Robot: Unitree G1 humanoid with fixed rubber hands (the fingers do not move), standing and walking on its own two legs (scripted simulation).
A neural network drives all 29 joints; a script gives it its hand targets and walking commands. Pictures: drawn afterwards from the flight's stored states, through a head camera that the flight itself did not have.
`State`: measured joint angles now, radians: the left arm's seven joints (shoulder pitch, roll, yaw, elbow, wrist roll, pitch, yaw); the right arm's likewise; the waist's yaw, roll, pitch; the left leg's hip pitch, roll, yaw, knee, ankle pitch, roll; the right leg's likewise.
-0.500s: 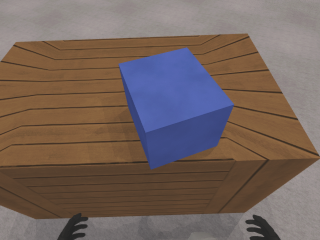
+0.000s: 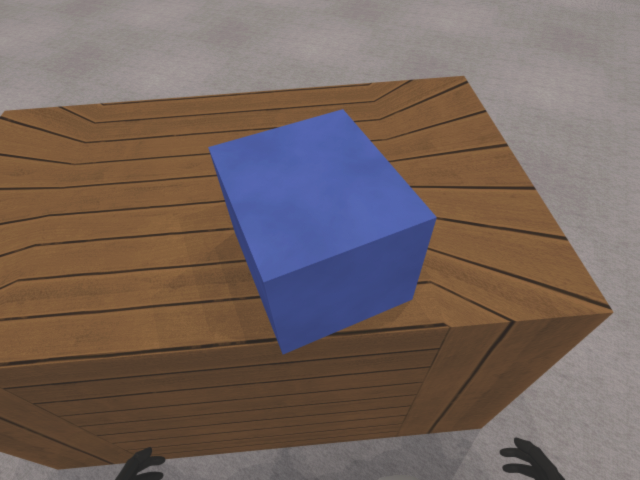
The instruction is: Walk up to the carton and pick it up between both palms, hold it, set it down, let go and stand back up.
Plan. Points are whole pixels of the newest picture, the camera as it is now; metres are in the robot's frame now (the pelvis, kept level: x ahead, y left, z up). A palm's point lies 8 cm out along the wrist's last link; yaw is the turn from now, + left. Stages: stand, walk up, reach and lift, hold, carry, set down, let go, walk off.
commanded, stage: walk up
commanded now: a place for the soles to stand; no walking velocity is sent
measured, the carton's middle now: (314, 226) +0.45 +0.02 +0.03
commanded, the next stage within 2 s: reach and lift in 0.60 s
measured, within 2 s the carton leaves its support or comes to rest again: neither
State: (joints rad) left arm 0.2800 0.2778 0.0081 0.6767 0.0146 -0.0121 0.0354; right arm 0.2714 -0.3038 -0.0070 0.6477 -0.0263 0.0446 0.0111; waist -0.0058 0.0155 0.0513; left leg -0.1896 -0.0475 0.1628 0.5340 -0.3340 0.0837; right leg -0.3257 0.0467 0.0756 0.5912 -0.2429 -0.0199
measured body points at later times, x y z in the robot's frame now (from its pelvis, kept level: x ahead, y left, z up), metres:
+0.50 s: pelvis +0.00 -0.01 +0.00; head +0.02 -0.02 +0.45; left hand +0.15 +0.25 -0.09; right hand +0.09 -0.29 -0.12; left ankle -0.02 +0.06 -0.73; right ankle +0.04 -0.11 -0.73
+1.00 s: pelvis +0.00 -0.04 +0.00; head +0.01 -0.03 +0.45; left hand +0.19 +0.21 -0.07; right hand +0.16 -0.30 -0.08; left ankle -0.02 +0.06 -0.73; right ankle +0.04 -0.11 -0.73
